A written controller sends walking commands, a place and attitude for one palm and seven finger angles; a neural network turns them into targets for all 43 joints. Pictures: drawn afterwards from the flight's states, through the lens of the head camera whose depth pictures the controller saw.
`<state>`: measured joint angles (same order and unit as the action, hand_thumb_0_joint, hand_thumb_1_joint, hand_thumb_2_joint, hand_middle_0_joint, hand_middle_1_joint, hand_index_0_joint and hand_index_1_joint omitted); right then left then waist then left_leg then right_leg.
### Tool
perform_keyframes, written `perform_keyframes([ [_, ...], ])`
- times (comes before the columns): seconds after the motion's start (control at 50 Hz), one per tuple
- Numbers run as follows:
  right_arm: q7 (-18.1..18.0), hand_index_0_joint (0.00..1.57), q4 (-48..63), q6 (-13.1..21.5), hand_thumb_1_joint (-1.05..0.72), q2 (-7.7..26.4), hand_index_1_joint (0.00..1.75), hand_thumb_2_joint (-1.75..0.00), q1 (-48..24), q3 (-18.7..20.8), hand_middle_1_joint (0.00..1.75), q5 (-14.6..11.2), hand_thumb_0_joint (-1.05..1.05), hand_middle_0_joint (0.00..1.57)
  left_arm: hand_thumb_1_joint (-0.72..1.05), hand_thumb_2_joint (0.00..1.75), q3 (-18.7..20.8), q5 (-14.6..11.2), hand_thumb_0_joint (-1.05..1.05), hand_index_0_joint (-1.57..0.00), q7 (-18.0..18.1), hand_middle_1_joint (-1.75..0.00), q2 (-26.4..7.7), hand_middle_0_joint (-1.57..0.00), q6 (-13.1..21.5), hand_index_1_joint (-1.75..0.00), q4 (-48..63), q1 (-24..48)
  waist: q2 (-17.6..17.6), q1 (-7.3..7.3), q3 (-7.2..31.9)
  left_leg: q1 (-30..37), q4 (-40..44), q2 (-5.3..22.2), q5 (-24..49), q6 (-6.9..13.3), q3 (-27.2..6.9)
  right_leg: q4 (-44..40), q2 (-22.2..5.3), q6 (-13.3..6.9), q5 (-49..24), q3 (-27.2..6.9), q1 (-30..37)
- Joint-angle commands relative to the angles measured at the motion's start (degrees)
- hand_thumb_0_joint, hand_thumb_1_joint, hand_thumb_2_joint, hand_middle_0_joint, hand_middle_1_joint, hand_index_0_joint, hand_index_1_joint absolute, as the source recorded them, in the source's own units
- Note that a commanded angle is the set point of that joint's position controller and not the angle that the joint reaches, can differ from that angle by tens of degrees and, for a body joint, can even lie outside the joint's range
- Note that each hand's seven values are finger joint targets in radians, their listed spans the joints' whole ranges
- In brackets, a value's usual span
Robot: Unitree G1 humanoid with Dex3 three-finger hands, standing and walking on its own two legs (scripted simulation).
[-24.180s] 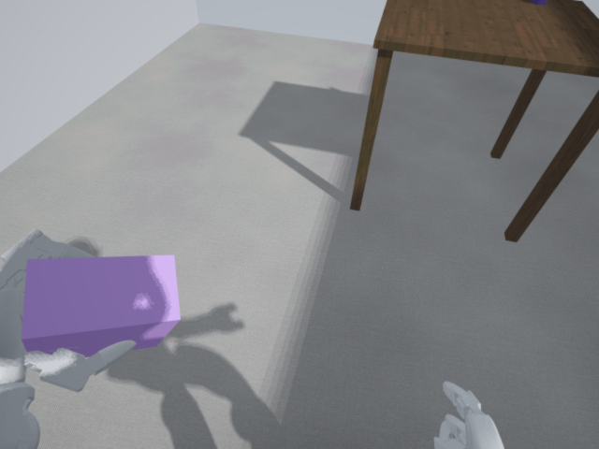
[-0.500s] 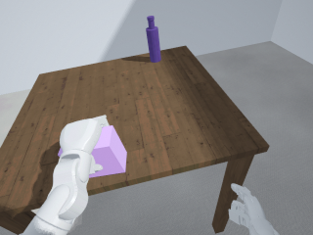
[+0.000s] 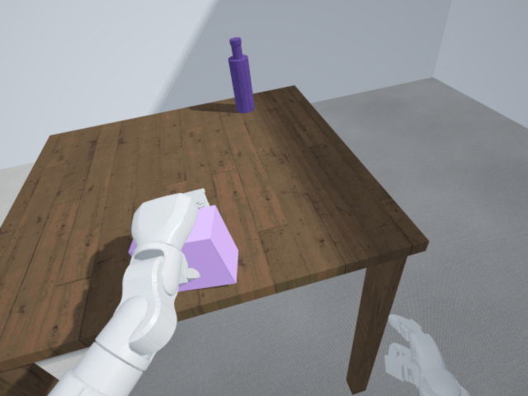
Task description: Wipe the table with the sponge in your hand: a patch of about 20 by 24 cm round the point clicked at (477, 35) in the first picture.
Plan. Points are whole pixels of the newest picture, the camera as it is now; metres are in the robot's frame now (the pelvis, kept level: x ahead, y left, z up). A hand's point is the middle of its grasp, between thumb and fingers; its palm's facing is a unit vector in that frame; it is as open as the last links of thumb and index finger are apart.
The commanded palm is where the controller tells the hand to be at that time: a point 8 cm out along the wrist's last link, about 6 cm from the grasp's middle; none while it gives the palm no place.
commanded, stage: wipe forward along the third lane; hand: left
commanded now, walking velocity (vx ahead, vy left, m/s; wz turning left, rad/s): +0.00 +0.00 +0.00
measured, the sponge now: (193, 258) +0.30 +0.17 +0.07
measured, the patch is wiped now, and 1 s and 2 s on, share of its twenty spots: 0.65 0.80 0.90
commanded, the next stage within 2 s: wipe back along the third lane in 1.54 s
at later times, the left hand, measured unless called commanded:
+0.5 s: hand (174, 218) +0.35 +0.21 +0.11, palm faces +0.02 -0.06 -1.00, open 10.4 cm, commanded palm +0.33 +0.21 +0.16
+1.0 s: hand (172, 204) +0.38 +0.23 +0.11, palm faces +0.02 -0.05 -1.00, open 10.4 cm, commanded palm +0.37 +0.23 +0.15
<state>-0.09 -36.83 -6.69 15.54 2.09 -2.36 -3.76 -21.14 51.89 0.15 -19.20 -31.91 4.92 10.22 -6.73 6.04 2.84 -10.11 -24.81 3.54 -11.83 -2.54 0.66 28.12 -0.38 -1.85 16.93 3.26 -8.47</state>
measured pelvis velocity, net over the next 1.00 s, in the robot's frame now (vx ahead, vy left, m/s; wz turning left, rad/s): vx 0.01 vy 0.01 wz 0.02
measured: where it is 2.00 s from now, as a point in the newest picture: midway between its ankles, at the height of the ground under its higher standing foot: outside the picture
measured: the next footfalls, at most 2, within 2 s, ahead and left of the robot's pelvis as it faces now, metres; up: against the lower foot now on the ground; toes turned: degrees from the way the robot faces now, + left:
none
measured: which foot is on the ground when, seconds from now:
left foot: down 0.00-1.00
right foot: down 0.00-1.00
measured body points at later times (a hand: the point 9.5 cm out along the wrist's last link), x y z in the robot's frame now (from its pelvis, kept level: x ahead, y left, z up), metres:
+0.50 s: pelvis +0.01 +0.00 +0.00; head -0.01 -0.06 +0.45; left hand +0.34 +0.21 +0.17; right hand +0.23 -0.23 -0.10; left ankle +0.02 +0.16 -0.74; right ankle -0.02 -0.10 -0.74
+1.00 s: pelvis +0.01 +0.01 +0.00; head +0.00 -0.02 +0.45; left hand +0.38 +0.22 +0.17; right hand +0.21 -0.21 -0.11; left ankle +0.02 +0.16 -0.74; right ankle -0.02 -0.10 -0.74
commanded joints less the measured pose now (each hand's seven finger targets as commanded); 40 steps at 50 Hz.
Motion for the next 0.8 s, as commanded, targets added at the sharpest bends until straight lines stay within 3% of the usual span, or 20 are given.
perform_keyframes([
  [0.0,-0.93,0.2,9.8,3.15,-0.9,4.48,0.3,-0.9,-14.14,1.29,0.3,-0.22,0.0,0.2,0.1,1.3,10.94,1.82,0.0,-1.2,2.62,-1.6,-11.14,-1.2,-0.02,-1.6,5.01,19.36,10.17,0.18,8.44,3.35,1.41,-4.52,7.69,4.49,2.21,-6.57,1.78,-1.29,-10.46,-2.72,0.04],
  [0.02,-1.21,0.2,9.68,3.27,-0.9,4.22,0.3,-0.9,-14.02,1.09,0.3,-0.28,0.0,0.2,0.1,1.3,8.89,1.93,0.0,-1.2,2.61,-1.6,-8.72,-1.2,-0.22,-1.6,3.33,21.53,10.91,-0.4,8.61,3.11,1.15,-4.82,7.73,4.62,2.78,-6.34,1.51,-1.07,-10.72,-2.19,-0.11],
  [0.06,-1.45,0.2,8.9,2.94,-0.9,4.57,0.3,-0.9,-13.73,1.17,0.3,-0.34,0.0,0.2,0.1,1.3,9.07,1.7,0.0,-1.2,2.38,-1.6,-8.61,-1.2,-0.74,-1.6,-0.36,20.82,10.37,-0.43,7.36,2.43,1.19,-4.76,7.31,4.49,2.76,-6.72,1.45,-0.89,-10.87,-2.47,-0.48],
  [0.1,-1.74,0.2,8.78,2.75,-0.9,5.02,0.3,-0.9,-14.17,1.14,0.3,-0.43,0.0,0.2,0.1,1.3,11.68,2.21,0.0,-1.2,2.23,-1.6,-11.91,-1.2,-1.42,-1.6,-1.88,21.65,9.26,0.05,7.6,2.35,1.45,-4.85,6.87,4.41,2.56,-6.96,1.55,-1.14,-9.91,-3.35,-0.3],
  [0.12,-1.91,0.2,8.73,2.88,-0.9,4.84,0.3,-0.9,-14.21,1.01,0.3,-0.55,0.0,0.2,0.1,1.3,9.54,2.33,0.0,-1.2,2.01,-1.6,-9.78,-1.2,-1.66,-1.6,-3.07,23.91,9.25,-0.57,8.02,2.08,1.24,-5.04,6.73,4.44,2.82,-6.61,1.37,-0.96,-9.56,-2.7,-0.52],
  [0.18,-2.16,0.2,7.97,2.86,-0.9,5.32,0.3,-0.9,-13.76,1.25,0.3,-0.51,0.0,0.2,0.1,1.3,9.17,2.63,0.0,-1.2,1.13,-1.6,-9.8,-1.2,-2.51,-1.6,-7.61,24.21,9.8,-0.72,7.91,1.46,0.83,-5.2,6.7,4.56,2.71,-6.69,1.21,-0.6,-10.52,-2.91,-0.58],
  [0.2,-2.23,0.2,7.86,2.92,-0.9,5.71,0.3,-0.9,-13.62,1.27,0.3,-0.53,0.0,0.2,0.1,1.3,11.1,3.54,0.0,-1.2,0.89,-1.6,-12.38,-1.2,-2.79,-1.6,-7.92,25.26,9.4,-0.63,8.97,1.7,1.1,-5.18,6.5,4.46,2.35,-6.61,1.41,-0.94,-9.79,-3.41,-0.28],
  [0.24,-2.09,0.2,7.84,3.4,-0.9,5.42,0.3,-0.9,-13.5,1.35,0.3,-0.61,0.0,0.2,0.1,1.3,7.85,3.59,0.0,-1.2,0.07,-1.6,-8.92,-1.2,-2.93,-1.6,-9.6,26.2,9.61,-1.0,9.31,1.59,0.46,-5.39,7.3,4.73,2.36,-5.83,1.25,-0.75,-11.37,-2.47,-0.52],
  [0.3,-1.99,0.2,8.37,3.64,-0.9,5.9,0.3,-0.9,-12.54,1.66,0.3,-0.36,0.0,0.2,0.1,1.3,10.68,2.84,0.0,-1.2,-0.9,-1.6,-11.46,-1.2,-1.53,-1.6,-8.03,25.27,10.6,-0.64,12.71,2.15,-0.33,-5.48,9.6,5.01,2.14,-5.2,1.11,-0.61,-16.82,-3.12,1.82],
  [0.32,-2.09,0.2,8.51,3.88,-0.9,5.75,0.3,-0.9,-12.14,1.6,0.3,-0.3,0.0,0.2,0.1,1.3,9.56,2.43,0.0,-1.2,-1.11,-1.6,-9.98,-1.2,-0.8,-1.6,-8.25,25.91,11.62,-1.05,13.01,1.75,-0.7,-5.61,10.09,5.13,2.39,-4.6,0.91,-0.32,-18.28,-2.57,2.2],
  [0.4,-2.66,0.2,7.78,3.68,-0.9,6.08,0.3,-0.9,-10.78,1.64,0.3,-0.4,0.0,0.2,0.1,1.3,11.15,2.44,0.0,-1.2,-1.54,-1.6,-11.21,-1.2,0.85,-1.6,-11.91,26.37,13.18,-1.65,8.77,0.64,-0.08,-5.23,7.8,5.06,2.2,-5.79,1.24,-0.15,-15.69,-2.73,-0.74],
  [0.44,-2.85,0.2,7.26,3.84,-0.9,6.09,0.3,-0.9,-9.85,1.77,0.3,-0.42,0.0,0.2,0.1,1.3,9.28,2.82,0.0,-1.2,-1.4,-1.6,-9.31,-1.2,1.52,-1.6,-13.68,28.69,12.42,-2.26,8.18,0.43,-0.26,-5.36,7.93,4.98,2.3,-5.38,1.23,-0.24,-15.35,-1.89,-1.65],
  [0.48,-2.79,0.2,7.07,3.74,-0.9,6.17,0.3,-0.9,-9.17,2.08,0.3,-0.35,0.0,0.2,0.1,1.3,8.83,2.87,0.0,-1.2,-1.31,-1.6,-8.51,-1.2,1.82,-1.6,-14.46,28.08,11.74,-2.08,9.41,0.81,-0.53,-5.52,9.06,4.99,2.33,-5.09,1.19,-0.28,-17.4,-1.72,-1.1],
  [0.5,-2.77,0.2,7.11,3.62,-0.9,6.36,0.3,-0.9,-9.28,2.01,0.3,-0.39,0.0,0.2,0.1,1.3,11.12,3.29,0.0,-1.2,-1.09,-1.6,-11.12,-1.2,1.91,-1.6,-14.26,28.44,10.84,-1.85,9.81,1.08,-0.37,-5.29,9.6,4.82,2.11,-5.11,1.33,-0.63,-17.77,-2.14,-0.87],
  [0.56,-2.35,0.2,7.03,3.32,-0.9,6.25,0.3,-0.9,-8.52,2.31,0.3,-0.32,0.0,0.2,0.1,1.3,8.12,3.16,0.0,-1.2,-0.91,-1.6,-7.1,-1.2,2.24,-1.6,-15.11,28.19,11.2,-2.27,11.4,1.28,-1.24,-5.5,11.52,4.88,2.34,-4.11,1.24,-0.54,-21.23,-1.16,-0.28],
  [0.6,-2.31,0.2,7.05,2.94,-0.9,6.59,0.3,-0.9,-8.3,2.36,0.3,-0.26,0.0,0.2,0.1,1.3,10.52,3.48,0.0,-1.2,-0.69,-1.6,-9.6,-1.2,2.03,-1.6,-16.09,27.95,11.34,-1.94,11.57,0.85,-0.97,-5.34,11.7,4.75,2.08,-4.17,1.37,-0.75,-21.35,-1.38,0.18],
  [0.64,-2.18,0.2,7.16,2.92,-0.9,6.3,0.3,-0.9,-8.0,2.5,0.3,-0.24,0.0,0.2,0.1,1.3,8.23,3.39,0.0,-1.2,-0.42,-1.6,-6.82,-1.2,2.23,-1.6,-16.09,28.96,11.68,-2.34,12.26,1.02,-1.54,-5.64,12.14,4.96,2.29,-3.71,1.37,-0.61,-22.11,-0.81,-0.03],
  [0.7,-2.06,0.2,6.9,2.41,-0.9,6.63,0.3,-0.9,-8.1,2.52,0.3,-0.3,0.0,0.2,0.1,1.3,10.12,3.88,0.0,-1.2,-0.13,-1.6,-8.76,-1.2,1.98,-1.6,-16.74,29.72,11.22,-2.21,12.26,0.88,-1.36,-5.28,12.68,4.72,1.91,-3.45,1.47,-1.0,-22.66,-0.78,-0.13],
  [0.72,-2.01,0.2,7.27,2.56,-0.9,6.36,0.3,-0.9,-7.77,2.48,0.3,-0.29,0.0,0.2,0.1,1.3,7.82,3.59,0.0,-1.2,-0.09,-1.6,-6.09,-1.2,2.08,-1.6,-16.7,30.26,12.37,-2.44,13.05,0.77,-1.69,-5.63,12.79,4.9,2.11,-3.16,1.43,-0.73,-22.91,-0.34,0.09],
  [0.78,-2.19,0.2,6.19,1.85,-0.9,6.77,0.3,-0.9,-7.25,2.65,0.3,-0.28,0.0,0.2,0.1,1.3,9.66,3.82,0.0,-1.2,0.21,-1.6,-8.18,-1.2,1.79,-1.6,-19.83,30.89,12.53,-2.79,11.3,-0.15,-1.64,-5.45,11.63,4.73,2.31,-3.54,1.37,-0.59,-22.22,-0.47,-0.86],
])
